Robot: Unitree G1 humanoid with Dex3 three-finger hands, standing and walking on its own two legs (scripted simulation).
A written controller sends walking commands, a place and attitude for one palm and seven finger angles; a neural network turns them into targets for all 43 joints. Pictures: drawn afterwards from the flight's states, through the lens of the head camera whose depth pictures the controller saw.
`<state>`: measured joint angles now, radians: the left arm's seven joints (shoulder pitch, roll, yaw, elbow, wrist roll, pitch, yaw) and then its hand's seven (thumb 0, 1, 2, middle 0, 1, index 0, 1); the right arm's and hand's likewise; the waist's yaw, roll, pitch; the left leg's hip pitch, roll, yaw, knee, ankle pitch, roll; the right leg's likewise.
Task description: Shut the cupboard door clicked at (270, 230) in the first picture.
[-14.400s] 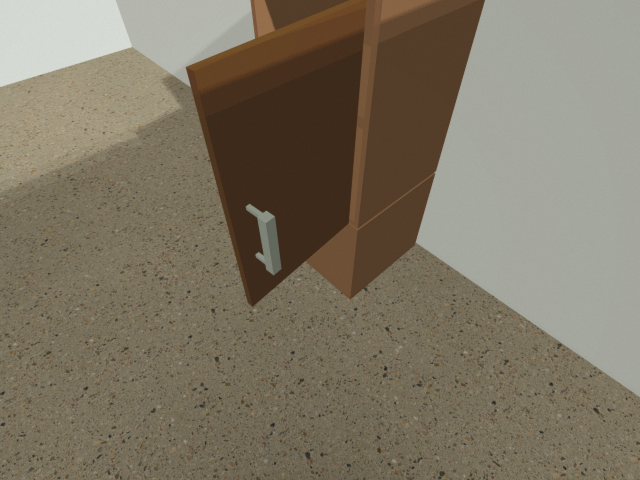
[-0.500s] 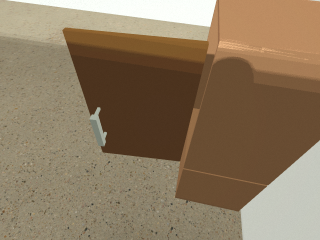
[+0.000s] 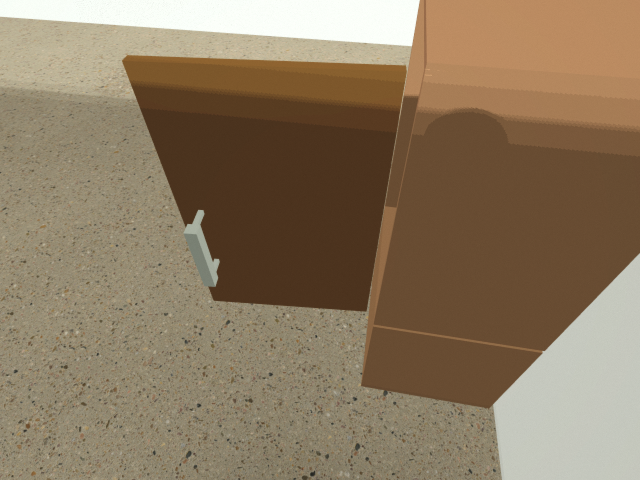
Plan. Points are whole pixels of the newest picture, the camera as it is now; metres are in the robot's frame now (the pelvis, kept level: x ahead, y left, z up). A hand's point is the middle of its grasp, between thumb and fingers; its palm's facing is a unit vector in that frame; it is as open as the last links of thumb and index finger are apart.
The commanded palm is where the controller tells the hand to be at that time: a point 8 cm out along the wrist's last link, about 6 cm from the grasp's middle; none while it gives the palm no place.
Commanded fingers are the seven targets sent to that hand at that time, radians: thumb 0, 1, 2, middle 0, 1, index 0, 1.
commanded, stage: look again from close up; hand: left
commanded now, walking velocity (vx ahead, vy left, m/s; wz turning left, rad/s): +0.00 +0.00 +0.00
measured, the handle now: (205, 249) +0.53 +0.26 -0.11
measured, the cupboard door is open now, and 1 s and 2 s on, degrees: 95 95 95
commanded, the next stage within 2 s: shuffle to correct the standing spot in 0.04 s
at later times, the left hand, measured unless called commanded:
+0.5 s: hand out of the picture +0.00 +0.18 -0.19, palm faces +0.04 -0.98 -0.18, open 7.3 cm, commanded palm none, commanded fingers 0.00 0.90 0.90 -0.20 -0.30 -0.20 -0.30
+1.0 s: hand out of the picture +0.09 +0.24 -0.19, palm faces +0.05 -0.98 -0.19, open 7.3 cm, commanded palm none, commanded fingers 0.00 0.90 0.90 -0.20 -0.30 -0.20 -0.30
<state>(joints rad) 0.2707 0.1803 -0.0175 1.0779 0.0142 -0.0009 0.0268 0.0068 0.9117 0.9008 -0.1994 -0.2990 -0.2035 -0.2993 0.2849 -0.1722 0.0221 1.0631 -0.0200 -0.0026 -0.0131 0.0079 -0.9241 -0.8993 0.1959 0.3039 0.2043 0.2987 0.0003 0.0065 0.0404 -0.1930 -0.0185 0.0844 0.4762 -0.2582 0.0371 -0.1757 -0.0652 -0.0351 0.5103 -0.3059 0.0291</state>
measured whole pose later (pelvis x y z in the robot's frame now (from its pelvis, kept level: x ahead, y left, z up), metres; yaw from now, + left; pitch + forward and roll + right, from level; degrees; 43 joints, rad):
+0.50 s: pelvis +0.04 +0.01 -0.01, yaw +0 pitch +0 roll +1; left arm 0.34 0.18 0.02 1.09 0.03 0.01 0.02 0.01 0.91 0.90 -0.20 -0.30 -0.21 -0.30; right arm 0.32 -0.16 0.01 1.07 -0.03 -0.02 -0.01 0.00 -0.91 -0.90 0.19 0.30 0.20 0.30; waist 0.03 -0.05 0.04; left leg -0.21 -0.03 0.09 0.57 -0.36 0.05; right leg -0.21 -0.07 -0.05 0.65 -0.44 -0.01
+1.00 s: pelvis +0.11 +0.06 -0.01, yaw -1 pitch +0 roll +1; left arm 0.33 0.18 0.04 1.05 0.03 0.01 0.02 0.01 0.91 0.90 -0.20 -0.30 -0.21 -0.30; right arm 0.18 -0.19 -0.03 0.97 -0.02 -0.02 0.00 0.00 -0.92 -0.90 0.19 0.30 0.20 0.30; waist 0.04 -0.04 0.08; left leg -0.33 0.05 0.09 0.56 -0.18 -0.02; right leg -0.18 -0.10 -0.06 0.62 -0.44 0.04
